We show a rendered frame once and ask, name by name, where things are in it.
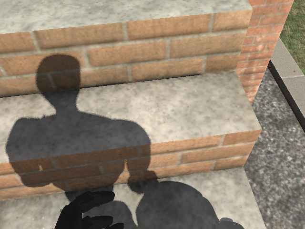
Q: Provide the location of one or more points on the robot right shin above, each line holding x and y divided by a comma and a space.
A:
226, 219

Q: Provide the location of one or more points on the robot left hand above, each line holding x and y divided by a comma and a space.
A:
71, 216

